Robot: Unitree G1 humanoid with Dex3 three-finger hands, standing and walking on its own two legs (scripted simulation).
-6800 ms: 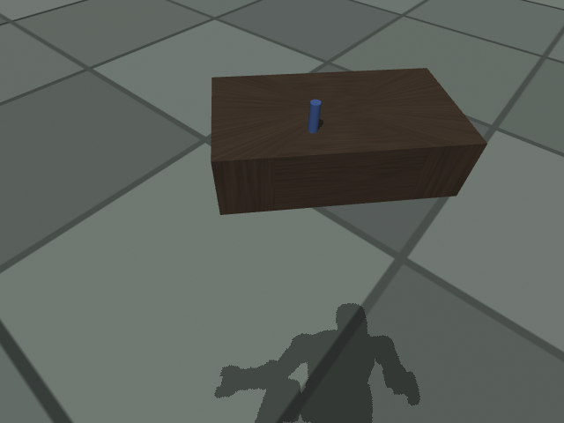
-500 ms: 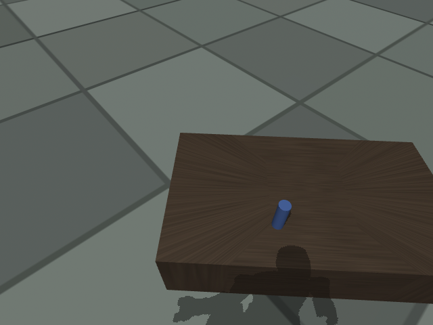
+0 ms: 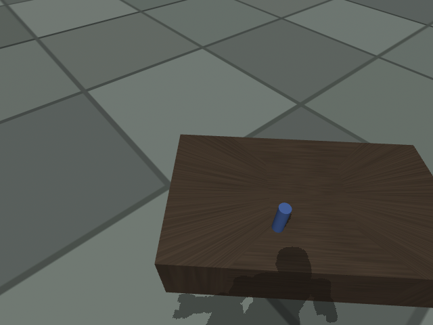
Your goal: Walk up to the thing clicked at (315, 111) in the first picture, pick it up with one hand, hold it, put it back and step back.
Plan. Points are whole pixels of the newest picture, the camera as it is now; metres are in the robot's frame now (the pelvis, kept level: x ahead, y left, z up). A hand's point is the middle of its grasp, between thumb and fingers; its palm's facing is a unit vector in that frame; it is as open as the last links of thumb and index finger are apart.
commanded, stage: stand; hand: right
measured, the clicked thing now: (281, 218) +0.55 -0.23 -0.39
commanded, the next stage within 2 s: go down in 0.84 s
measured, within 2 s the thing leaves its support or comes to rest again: neither
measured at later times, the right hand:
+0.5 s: hand out of the picture +0.08 -0.25 -0.16, palm faces -0.03 +0.94 -0.34, open 7.4 cm
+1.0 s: hand out of the picture +0.10 -0.25 -0.16, palm faces +0.01 +0.94 -0.33, open 7.6 cm
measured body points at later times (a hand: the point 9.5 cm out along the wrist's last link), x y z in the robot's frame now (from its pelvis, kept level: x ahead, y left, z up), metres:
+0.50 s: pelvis +0.01 +0.00 +0.00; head +0.01 +0.00 +0.45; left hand +0.07 +0.30 -0.13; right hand +0.08 -0.30 -0.13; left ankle +0.00 +0.13 -0.75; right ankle +0.00 -0.13 -0.75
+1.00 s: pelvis +0.01 +0.00 +0.00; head +0.03 +0.00 +0.45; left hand +0.09 +0.30 -0.13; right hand +0.10 -0.30 -0.13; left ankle +0.00 +0.13 -0.75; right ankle +0.00 -0.13 -0.75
